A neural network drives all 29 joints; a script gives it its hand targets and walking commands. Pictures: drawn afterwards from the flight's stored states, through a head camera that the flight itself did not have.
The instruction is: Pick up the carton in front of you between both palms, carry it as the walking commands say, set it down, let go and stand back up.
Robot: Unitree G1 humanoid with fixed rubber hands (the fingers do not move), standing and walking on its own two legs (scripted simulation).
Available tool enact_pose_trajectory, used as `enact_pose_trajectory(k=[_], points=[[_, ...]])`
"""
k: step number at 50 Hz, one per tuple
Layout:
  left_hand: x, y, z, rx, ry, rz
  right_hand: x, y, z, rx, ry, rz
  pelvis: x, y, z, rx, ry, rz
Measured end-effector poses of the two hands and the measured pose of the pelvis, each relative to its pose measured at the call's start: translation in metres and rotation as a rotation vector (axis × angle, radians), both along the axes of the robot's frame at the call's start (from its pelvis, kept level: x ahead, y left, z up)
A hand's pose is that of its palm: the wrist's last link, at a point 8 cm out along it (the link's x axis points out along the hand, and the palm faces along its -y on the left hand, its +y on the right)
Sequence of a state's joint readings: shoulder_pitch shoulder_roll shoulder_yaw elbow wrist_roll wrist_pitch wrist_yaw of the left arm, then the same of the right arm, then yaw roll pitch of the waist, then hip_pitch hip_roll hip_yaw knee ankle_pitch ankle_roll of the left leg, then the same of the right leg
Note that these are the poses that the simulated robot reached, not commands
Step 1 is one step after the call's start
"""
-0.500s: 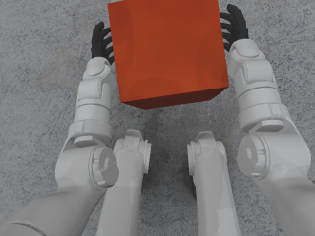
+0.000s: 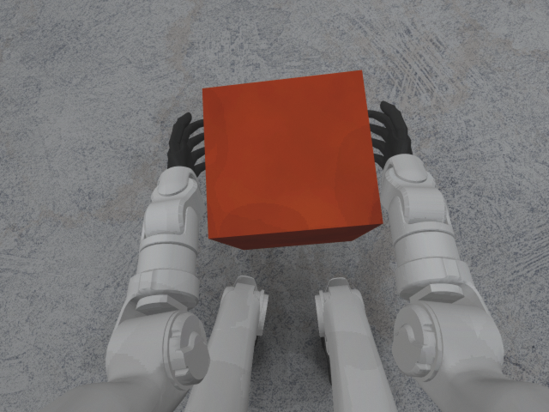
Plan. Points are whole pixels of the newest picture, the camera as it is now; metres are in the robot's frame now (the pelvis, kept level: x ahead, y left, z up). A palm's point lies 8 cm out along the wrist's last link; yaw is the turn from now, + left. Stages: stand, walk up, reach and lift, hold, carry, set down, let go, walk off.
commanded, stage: reach and lift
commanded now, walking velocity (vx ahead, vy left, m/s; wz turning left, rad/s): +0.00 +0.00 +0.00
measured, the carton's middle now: (290, 178) +0.45 +0.00 -0.12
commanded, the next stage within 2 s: hold in 1.92 s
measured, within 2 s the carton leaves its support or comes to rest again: neither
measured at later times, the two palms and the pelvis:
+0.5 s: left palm (129, 147) +0.40 +0.15 +0.11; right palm (457, 142) +0.40 -0.15 +0.11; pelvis +0.05 +0.00 +0.14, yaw -1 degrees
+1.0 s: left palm (5, 103) +0.36 +0.15 +0.24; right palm out of the picture +0.36 -0.15 +0.24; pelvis +0.08 +0.01 +0.22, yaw +0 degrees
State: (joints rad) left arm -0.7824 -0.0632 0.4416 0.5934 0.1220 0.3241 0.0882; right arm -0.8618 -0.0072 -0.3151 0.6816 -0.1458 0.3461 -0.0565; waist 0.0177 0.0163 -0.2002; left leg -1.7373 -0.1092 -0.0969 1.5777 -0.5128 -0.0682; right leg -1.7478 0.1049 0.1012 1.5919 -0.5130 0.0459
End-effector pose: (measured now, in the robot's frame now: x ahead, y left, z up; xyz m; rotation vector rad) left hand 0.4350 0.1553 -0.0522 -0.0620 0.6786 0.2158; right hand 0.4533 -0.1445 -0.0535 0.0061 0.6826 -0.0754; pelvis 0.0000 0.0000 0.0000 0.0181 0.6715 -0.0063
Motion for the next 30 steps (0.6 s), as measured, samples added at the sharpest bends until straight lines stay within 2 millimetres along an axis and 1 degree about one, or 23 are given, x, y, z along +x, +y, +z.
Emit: enact_pose_trajectory(k=[9, 16, 30], points=[[-0.015, 0.001, 0.061, -0.005, 0.015, -0.012, -0.017, 0.0, 0.065, -0.009, 0.014, -0.01, 0.021, 0.001, 0.056, -0.007, -0.089, 0.001], [-0.026, -0.002, 0.106, -0.007, 0.012, -0.025, -0.033, -0.002, 0.108, -0.005, 0.012, -0.028, 0.036, 0.001, 0.096, -0.012, -0.165, 0.001], [-0.046, -0.002, 0.193, 0.002, 0.007, -0.046, -0.06, -0.003, 0.192, 0.0, 0.006, -0.047, 0.062, 0.003, 0.168, -0.017, -0.368, -0.002]])
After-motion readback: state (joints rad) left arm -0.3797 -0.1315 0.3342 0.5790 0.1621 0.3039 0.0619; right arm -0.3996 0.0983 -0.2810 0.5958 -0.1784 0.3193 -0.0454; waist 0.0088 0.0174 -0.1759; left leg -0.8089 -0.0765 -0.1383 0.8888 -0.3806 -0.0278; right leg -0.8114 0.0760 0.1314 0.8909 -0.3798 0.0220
